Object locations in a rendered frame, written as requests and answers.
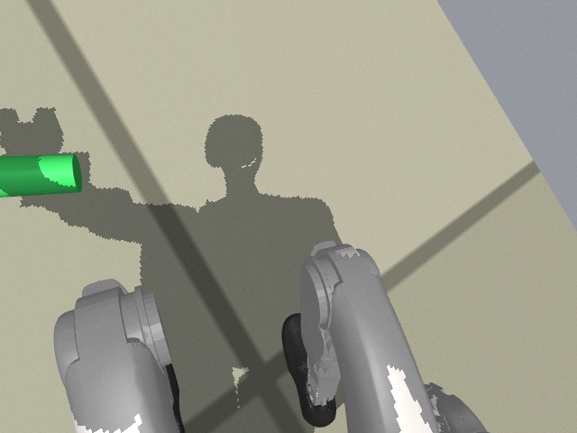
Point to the bottle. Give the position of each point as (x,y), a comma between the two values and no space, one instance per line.
(39,175)

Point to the right robot hand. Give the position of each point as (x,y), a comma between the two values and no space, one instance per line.
(455,416)

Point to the right robot foot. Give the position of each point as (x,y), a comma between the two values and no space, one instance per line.
(296,358)

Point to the left robot foot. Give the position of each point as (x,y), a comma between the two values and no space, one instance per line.
(175,392)

